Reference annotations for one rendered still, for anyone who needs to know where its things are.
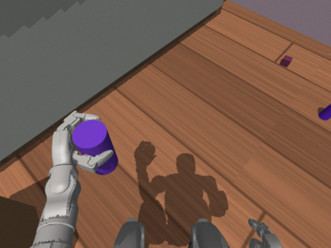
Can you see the left robot arm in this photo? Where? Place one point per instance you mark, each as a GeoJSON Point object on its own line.
{"type": "Point", "coordinates": [59, 217]}

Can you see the right robot hand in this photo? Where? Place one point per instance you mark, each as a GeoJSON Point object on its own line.
{"type": "Point", "coordinates": [269, 240]}

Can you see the left robot hand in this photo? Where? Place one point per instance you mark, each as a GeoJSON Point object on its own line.
{"type": "Point", "coordinates": [64, 151]}

